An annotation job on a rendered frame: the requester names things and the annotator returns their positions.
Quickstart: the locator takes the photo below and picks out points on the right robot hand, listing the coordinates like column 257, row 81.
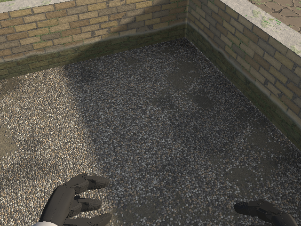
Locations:
column 265, row 211

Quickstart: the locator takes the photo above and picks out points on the left robot hand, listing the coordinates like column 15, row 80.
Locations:
column 63, row 205

